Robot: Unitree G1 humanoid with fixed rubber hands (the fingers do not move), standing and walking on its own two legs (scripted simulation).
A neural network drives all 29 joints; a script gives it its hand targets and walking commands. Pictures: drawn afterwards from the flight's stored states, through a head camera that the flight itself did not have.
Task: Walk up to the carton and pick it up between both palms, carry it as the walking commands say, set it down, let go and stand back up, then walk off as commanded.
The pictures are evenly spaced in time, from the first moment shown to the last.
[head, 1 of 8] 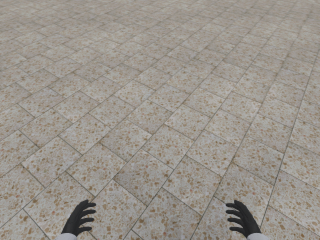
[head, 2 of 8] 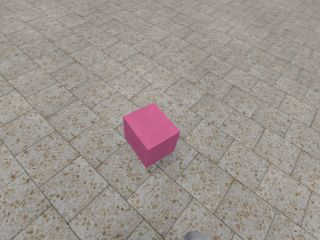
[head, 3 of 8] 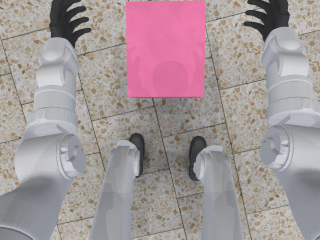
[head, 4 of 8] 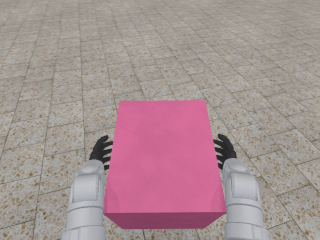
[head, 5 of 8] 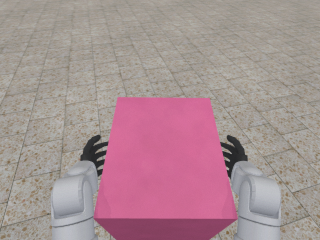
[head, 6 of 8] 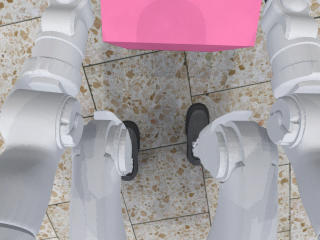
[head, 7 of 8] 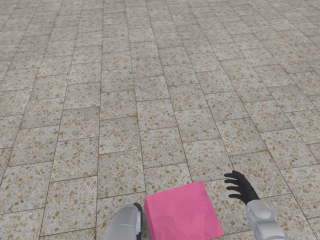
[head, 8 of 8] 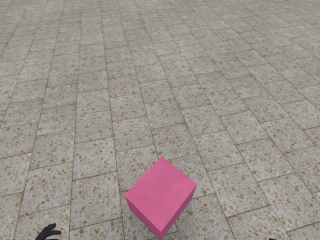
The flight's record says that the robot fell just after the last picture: no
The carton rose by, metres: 0.67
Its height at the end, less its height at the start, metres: +0.00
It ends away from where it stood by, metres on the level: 6.22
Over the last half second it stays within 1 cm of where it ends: yes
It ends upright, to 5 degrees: yes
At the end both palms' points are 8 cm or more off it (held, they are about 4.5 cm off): yes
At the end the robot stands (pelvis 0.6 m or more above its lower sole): yes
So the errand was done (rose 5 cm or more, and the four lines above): yes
